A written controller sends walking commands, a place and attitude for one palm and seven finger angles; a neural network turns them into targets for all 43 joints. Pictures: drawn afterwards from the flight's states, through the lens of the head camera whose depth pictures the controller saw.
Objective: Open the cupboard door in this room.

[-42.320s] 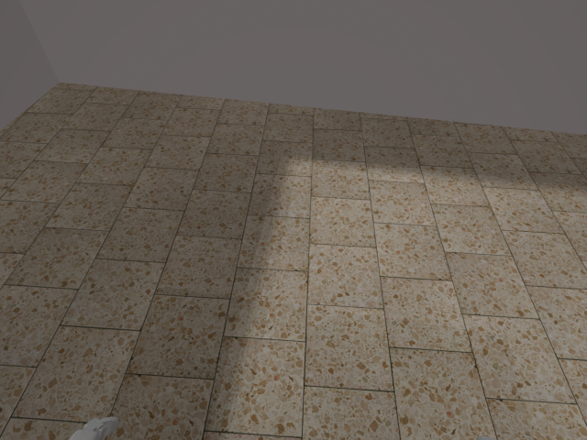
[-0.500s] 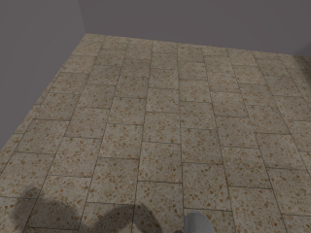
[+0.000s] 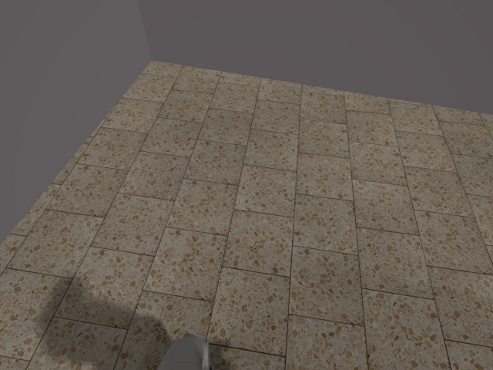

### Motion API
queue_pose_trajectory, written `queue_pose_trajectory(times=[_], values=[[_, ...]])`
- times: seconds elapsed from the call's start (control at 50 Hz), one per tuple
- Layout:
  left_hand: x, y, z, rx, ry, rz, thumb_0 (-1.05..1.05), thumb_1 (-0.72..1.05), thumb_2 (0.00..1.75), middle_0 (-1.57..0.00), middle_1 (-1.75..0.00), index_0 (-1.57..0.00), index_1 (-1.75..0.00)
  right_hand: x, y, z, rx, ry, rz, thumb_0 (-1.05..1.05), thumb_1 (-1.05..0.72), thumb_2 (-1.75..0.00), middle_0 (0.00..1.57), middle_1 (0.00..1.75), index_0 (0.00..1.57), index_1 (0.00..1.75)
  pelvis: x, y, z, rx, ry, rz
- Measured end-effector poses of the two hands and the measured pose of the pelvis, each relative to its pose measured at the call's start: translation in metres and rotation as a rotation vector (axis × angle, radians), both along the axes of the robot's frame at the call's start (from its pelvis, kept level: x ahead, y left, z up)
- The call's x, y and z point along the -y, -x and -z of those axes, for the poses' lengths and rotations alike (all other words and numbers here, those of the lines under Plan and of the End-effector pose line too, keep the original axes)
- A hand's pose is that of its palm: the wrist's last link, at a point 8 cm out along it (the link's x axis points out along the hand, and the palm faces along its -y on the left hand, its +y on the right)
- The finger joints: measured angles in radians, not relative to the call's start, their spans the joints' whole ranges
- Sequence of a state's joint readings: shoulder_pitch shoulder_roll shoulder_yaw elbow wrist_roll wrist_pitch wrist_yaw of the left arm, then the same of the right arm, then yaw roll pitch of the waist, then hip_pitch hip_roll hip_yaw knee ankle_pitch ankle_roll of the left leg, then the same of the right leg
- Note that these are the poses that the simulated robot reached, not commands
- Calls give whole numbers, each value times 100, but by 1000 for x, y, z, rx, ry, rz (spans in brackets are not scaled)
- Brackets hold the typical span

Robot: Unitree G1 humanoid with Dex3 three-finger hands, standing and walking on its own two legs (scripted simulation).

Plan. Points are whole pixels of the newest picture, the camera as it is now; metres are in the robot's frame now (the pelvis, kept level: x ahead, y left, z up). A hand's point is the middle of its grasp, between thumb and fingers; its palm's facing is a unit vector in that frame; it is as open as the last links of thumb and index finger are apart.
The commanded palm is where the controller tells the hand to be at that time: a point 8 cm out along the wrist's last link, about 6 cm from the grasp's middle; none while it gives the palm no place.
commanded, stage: turn to face it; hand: left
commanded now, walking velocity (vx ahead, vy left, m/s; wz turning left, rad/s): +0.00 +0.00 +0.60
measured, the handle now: out of the picture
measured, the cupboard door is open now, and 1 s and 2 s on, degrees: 50 50 50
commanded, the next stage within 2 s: none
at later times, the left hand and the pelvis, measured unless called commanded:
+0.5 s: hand (116, 363) +0.16 +0.24 -0.16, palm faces +0.25 -0.94 -0.24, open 7.4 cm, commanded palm none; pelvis +0.09 +0.01 +0.00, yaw +14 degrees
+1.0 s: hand out of the picture +0.03 +0.13 -0.16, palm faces +0.58 -0.77 -0.25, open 7.3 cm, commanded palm none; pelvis +0.11 -0.05 +0.00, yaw +36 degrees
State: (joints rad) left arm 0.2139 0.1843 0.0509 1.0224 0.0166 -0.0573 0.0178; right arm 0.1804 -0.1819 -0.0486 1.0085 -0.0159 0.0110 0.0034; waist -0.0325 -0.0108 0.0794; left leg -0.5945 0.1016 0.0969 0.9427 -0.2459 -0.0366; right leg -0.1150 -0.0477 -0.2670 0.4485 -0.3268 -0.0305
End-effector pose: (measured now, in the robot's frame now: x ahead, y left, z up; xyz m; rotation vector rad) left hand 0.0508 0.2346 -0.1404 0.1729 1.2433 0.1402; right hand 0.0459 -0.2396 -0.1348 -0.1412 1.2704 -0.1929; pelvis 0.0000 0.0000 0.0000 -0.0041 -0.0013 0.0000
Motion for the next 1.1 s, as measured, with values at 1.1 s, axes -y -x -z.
queue_pose_trajectory(times=[1.1], values=[[64,108,14,-116,9,-745,0,90,90,-21,-30,-21,-30,-86,-316,-4,128,24,-804,0,-91,-90,19,30,20,30,30,-98,16,-34,-12,-683]])
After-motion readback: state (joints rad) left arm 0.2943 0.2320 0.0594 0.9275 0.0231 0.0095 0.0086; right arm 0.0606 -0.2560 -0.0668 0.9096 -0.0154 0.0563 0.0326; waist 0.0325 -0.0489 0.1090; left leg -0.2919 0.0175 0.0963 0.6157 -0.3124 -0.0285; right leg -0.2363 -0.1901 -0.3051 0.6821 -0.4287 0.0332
